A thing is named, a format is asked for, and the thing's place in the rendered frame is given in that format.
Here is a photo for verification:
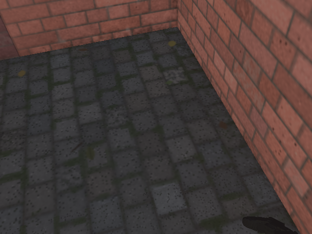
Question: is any right robot hand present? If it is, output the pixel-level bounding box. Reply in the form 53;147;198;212
242;216;298;234

